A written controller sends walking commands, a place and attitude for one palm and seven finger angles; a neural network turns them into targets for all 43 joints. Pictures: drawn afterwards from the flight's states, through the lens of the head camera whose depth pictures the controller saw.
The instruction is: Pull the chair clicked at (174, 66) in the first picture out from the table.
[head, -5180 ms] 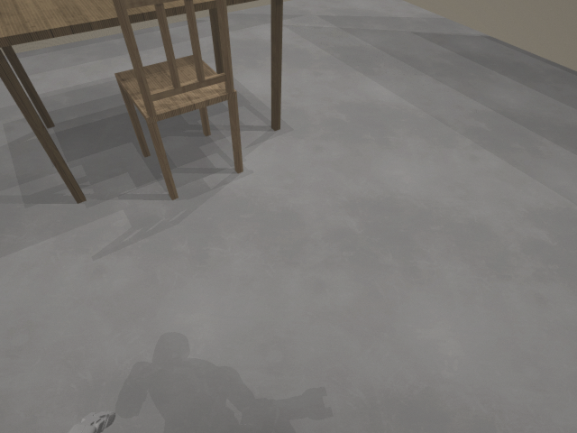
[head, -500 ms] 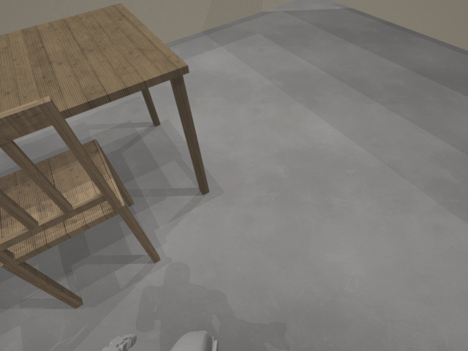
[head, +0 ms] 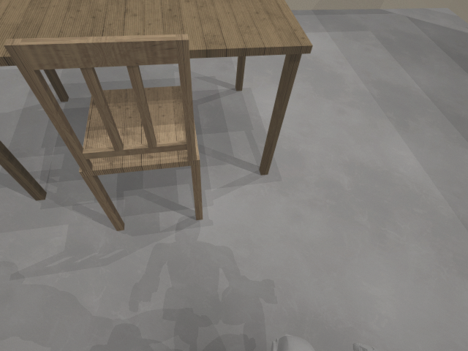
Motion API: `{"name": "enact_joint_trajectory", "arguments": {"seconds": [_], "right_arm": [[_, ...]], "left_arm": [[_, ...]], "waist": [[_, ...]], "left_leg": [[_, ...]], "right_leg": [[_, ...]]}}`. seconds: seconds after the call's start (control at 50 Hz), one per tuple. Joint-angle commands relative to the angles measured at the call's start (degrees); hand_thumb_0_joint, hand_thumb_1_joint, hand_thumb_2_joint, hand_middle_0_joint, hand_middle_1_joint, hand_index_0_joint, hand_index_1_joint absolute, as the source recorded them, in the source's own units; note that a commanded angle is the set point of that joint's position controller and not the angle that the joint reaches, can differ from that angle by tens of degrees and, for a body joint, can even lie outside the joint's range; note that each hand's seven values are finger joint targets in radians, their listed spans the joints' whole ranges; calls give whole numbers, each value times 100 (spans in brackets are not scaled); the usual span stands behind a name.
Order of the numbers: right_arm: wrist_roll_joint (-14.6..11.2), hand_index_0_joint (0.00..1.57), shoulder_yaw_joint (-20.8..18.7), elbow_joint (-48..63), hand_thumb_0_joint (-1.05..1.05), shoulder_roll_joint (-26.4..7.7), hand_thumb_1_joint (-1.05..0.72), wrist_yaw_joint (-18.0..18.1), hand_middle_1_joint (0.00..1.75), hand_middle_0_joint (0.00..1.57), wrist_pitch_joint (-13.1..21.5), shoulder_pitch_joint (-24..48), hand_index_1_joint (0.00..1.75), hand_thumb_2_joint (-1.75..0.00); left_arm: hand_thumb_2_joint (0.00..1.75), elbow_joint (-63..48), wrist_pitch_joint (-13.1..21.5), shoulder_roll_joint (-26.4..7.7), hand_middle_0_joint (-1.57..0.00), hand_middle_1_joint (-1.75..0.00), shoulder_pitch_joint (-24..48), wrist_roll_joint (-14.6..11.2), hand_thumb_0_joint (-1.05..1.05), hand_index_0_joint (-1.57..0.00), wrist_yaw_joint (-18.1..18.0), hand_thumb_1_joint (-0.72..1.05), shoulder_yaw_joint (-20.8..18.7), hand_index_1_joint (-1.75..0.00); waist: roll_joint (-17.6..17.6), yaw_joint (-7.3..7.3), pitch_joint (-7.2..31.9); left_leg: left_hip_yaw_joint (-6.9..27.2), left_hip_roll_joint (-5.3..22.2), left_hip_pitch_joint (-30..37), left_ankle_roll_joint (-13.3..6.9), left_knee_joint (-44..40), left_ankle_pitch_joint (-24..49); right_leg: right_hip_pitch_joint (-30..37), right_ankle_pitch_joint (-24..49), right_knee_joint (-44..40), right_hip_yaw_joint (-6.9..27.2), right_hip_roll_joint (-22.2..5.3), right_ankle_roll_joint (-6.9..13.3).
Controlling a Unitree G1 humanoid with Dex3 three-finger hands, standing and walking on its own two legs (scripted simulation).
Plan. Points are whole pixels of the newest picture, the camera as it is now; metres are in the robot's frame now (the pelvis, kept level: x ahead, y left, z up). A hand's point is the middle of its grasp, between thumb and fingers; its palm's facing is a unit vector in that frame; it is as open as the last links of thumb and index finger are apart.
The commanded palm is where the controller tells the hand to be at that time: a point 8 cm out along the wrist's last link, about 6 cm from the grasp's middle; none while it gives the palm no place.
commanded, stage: turn to face it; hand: left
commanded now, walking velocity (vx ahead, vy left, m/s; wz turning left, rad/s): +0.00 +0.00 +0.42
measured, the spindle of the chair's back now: (105, 112) +0.66 +0.40 -0.08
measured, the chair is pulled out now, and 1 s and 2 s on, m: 0.00 0.00 0.00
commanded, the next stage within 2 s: take the last steps up to it in 0.36 s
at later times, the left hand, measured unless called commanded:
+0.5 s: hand out of the picture +0.05 +0.15 -0.14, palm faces +0.22 -0.94 -0.27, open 7.4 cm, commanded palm none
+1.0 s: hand out of the picture -0.02 +0.23 -0.17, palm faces +0.35 -0.92 -0.18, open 7.4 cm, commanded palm none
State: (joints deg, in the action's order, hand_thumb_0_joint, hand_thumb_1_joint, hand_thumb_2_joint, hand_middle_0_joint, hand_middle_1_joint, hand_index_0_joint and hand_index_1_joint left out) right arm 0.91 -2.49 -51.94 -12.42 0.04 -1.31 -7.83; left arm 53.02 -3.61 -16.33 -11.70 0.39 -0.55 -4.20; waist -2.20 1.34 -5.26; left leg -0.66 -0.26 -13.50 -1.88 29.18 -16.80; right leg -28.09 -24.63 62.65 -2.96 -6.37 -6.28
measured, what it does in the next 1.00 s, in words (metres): steps on the spot, turning left: right foot, then left foot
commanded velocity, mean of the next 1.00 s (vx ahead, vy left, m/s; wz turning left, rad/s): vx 0.17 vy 0.03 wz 0.17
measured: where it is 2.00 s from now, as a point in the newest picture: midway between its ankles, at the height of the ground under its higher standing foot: (202, 322)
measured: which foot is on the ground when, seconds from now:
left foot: down 0.00-0.26, up 0.28-0.78, down 0.80-1.00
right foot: up 0.00-0.24, down 0.26-0.80, up 0.82-1.00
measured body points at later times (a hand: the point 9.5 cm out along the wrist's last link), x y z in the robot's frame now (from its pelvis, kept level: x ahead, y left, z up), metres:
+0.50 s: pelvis +0.00 -0.05 +0.01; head +0.04 -0.08 +0.45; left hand +0.04 +0.20 -0.12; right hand +0.10 -0.30 -0.16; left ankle -0.07 +0.10 -0.65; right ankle +0.02 -0.14 -0.74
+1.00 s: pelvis +0.05 +0.05 +0.01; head +0.05 +0.07 +0.45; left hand -0.04 +0.28 -0.16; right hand +0.14 -0.17 -0.14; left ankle -0.03 +0.11 -0.74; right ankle +0.10 -0.08 -0.66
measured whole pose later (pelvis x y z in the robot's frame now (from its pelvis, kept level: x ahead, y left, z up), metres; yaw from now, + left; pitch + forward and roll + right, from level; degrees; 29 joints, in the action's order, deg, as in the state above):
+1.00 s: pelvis +0.05 +0.05 +0.01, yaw +16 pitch -1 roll +0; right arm 0.8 -1.1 -59.7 -8.8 1.4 2.9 -17.7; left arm 62.4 -0.4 -12.7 -18.6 1.3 0.8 -3.0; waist -2.6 1.7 -0.9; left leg -5.7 -1.9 -2.0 -3.5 19.2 -16.5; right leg -29.2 -16.7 61.4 -3.8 -6.2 -1.4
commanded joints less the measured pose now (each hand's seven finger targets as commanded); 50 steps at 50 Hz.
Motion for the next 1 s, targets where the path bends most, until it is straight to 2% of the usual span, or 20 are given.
{"name": "enact_joint_trajectory", "arguments": {"seconds": [0.0,0.12,0.16,0.2,0.22,0.24,0.26,0.32,0.36,0.48,0.6,0.66,0.72,0.74,0.76,0.78,0.8,0.82,0.9,0.98], "right_arm": [[11,20,-301,249,0,-1231,-90,85,30,20,74,-417,30,-90],[61,20,-322,236,0,-1215,-90,76,30,20,16,-417,30,-90],[58,20,-328,247,0,-1187,-90,70,30,20,1,-296,30,-90],[2,20,-307,258,0,-1091,-90,50,30,20,4,-170,30,-90],[-49,20,-280,265,0,-809,-90,20,30,20,18,-306,30,-90],[-66,20,-206,407,0,-431,-90,9,30,20,20,-341,30,-90],[-45,20,-285,412,0,-701,-90,45,30,20,-54,-291,30,-90],[8,20,-326,26,0,-668,-90,-36,30,20,-192,-443,30,-90],[15,20,-290,-90,0,-569,-90,-73,30,20,-187,-610,30,-90],[21,20,-208,-113,0,-465,-90,-78,30,20,-165,-229,30,-90],[33,20,-158,-11,0,-416,-90,-188,30,20,-19,232,30,-90],[15,20,-108,-12,0,-330,-90,-208,30,20,69,141,30,-90],[21,20,-70,-312,0,-242,-90,-159,30,20,165,-678,30,-90],[14,20,-108,-468,0,-471,-90,-99,30,20,213,-1121,30,-90],[66,20,-227,-590,0,-932,-90,-40,30,20,255,-1640,30,-90],[68,20,-275,-653,0,-1273,-90,20,30,20,242,-2018,30,-90],[40,20,-255,-632,0,-1297,-90,60,30,20,210,-1932,30,-90],[60,20,-168,-599,0,-1001,-90,82,30,20,246,-1624,30,-90],[-9,20,23,-551,0,-477,-90,142,30,20,448,-1178,30,-90],[-36,20,15,-765,0,-417,-90,175,30,20,557,-1540,30,-90]], "left_arm": [[90,-577,156,-360,-20,-30,264,7,0,-20,-19,90,-58,-30],[90,-691,198,-209,-20,-30,439,-30,0,-20,-61,90,5,-30],[90,-642,232,-196,-20,-30,238,-45,0,-20,-73,90,4,-30],[90,-513,319,-316,-20,-30,-222,-32,0,-20,-88,90,-20,-30],[90,-469,402,-606,-20,-30,-402,26,0,-20,-119,90,-77,-30],[90,-459,448,-1121,-20,-30,-531,107,0,-20,-160,90,-175,-30],[90,-503,413,-1139,-20,-30,-570,59,0,-20,-149,90,-119,-30],[90,-646,375,-554,-20,-30,280,37,0,-20,-170,90,-31,-30],[90,-631,431,-390,-20,-30,274,43,0,-20,-142,90,8,-30],[90,-251,489,-474,-20,-30,-555,86,0,-20,-134,90,-39,-30],[90,172,594,-603,-20,-30,-1010,142,0,-20,-69,90,-119,-30],[90,296,601,-641,-20,-30,-923,169,0,-20,-52,90,-120,-30],[90,418,535,-623,-20,-30,-679,114,0,-20,-11,90,-102,-30],[90,432,506,-447,-20,-30,-605,81,0,-20,16,90,-63,-30],[90,326,474,-78,-20,-30,-556,47,0,-20,57,90,13,-30],[90,122,478,149,-20,-30,-321,92,0,-20,62,90,103,-30],[90,50,488,29,-20,-30,-113,122,0,-20,68,90,93,-30],[90,146,482,78,-20,-30,-144,154,0,-20,82,90,75,-30],[90,549,472,120,-20,-30,-548,110,0,-20,167,90,88,-30],[90,517,418,163,-20,-30,-480,98,0,-20,133,90,88,-30]], "waist": [[992,-315,804],[1165,-332,793],[1228,-230,815],[871,43,902],[25,79,1064],[-1514,118,1066],[-1101,152,1027],[-705,-216,288],[-631,-270,313],[-653,89,514],[-687,315,369],[-614,208,320],[-373,-183,396],[189,-408,484],[1694,-631,515],[2283,-732,246],[1499,-678,-8],[1279,-540,-81],[698,-136,-260],[674,-89,-146]], "left_leg": [[1297,1319,1116,-796,-702,3939],[1716,1279,869,-861,-552,3794],[1768,1167,610,-755,-418,3683],[1603,884,18,-412,18,2734],[1206,460,-702,-34,684,1437],[359,-376,-1723,362,1941,-1378],[634,-195,-1466,325,2859,-1963],[560,41,-1504,359,3978,-853],[410,67,-1518,426,3958,-453],[148,170,-1544,546,2881,-592],[-59,373,-1651,380,1946,-777],[-136,375,-1039,242,1187,-885],[-679,52,746,189,-307,-54],[-451,181,1522,168,-674,-138],[1213,1275,1966,-197,-1357,-1154],[2403,2133,1891,-659,-2053,-1329],[2369,2357,1531,-882,-2108,-1323],[2073,2099,1265,-875,-2109,-1300],[861,1477,951,-714,-2006,1227],[450,1387,1336,-787,-1880,2690]], "right_leg": [[-279,79,-378,190,79,-6],[453,-127,-1700,160,333,118],[956,197,-2353,102,468,197],[2012,1411,-3739,119,392,231],[2885,2164,-4251,742,-338,405],[3238,3477,-4378,2267,-1835,1068],[2439,3605,-4424,2184,-2178,1528],[1590,2323,-4631,1155,-1229,1352],[1672,2473,-4587,635,-982,1266],[2486,2599,-4621,632,-1140,1394],[2701,499,-5133,1011,-1546,1541],[2244,259,-5138,946,-1580,1539],[1165,-242,-4599,170,-1049,1145],[602,-355,-3969,-161,-748,949],[-302,-546,-2456,-712,-86,643],[-1091,-961,-1187,-672,313,553],[-1231,-810,-677,-193,86,652],[-1163,-481,-342,-92,-26,682],[-834,805,101,32,-117,547],[-1006,1088,18,-5,-44,439]]}}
